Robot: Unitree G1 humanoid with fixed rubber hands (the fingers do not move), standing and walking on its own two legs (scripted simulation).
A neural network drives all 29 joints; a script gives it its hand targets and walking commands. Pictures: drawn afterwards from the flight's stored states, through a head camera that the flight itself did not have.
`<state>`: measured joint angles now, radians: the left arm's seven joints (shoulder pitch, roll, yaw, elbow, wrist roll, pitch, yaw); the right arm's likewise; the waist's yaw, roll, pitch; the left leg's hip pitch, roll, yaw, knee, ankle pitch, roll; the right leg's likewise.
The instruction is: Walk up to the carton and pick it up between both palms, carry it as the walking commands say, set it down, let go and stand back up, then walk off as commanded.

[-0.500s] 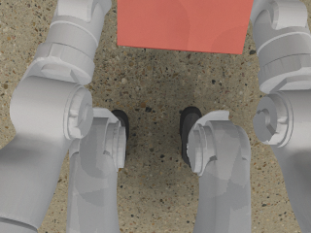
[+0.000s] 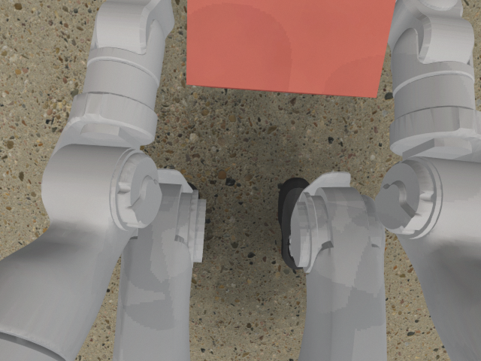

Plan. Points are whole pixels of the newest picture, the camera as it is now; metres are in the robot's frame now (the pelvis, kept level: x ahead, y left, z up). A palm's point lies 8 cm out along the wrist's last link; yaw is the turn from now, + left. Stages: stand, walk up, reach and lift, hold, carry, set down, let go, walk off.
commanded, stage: reach and lift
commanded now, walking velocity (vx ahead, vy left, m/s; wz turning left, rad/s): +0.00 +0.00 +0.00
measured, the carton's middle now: (274, 3) +0.53 -0.04 -0.22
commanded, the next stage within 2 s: none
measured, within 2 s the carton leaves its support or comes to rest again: leaves its support in 0.26 s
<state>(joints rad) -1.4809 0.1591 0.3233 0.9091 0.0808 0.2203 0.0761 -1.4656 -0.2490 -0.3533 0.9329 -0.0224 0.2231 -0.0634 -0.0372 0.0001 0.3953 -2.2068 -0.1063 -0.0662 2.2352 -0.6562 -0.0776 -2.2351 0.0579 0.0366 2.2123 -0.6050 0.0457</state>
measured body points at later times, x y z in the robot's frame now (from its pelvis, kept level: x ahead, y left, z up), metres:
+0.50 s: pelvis +0.00 +0.00 +0.03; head +0.36 -0.02 +0.30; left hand +0.58 +0.11 -0.10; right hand +0.56 -0.16 -0.11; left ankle +0.10 +0.13 -0.33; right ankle +0.11 -0.13 -0.33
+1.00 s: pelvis +0.00 +0.00 +0.07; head +0.35 -0.02 +0.35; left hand +0.57 +0.11 -0.06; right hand +0.56 -0.17 -0.06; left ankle +0.10 +0.13 -0.33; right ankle +0.11 -0.13 -0.33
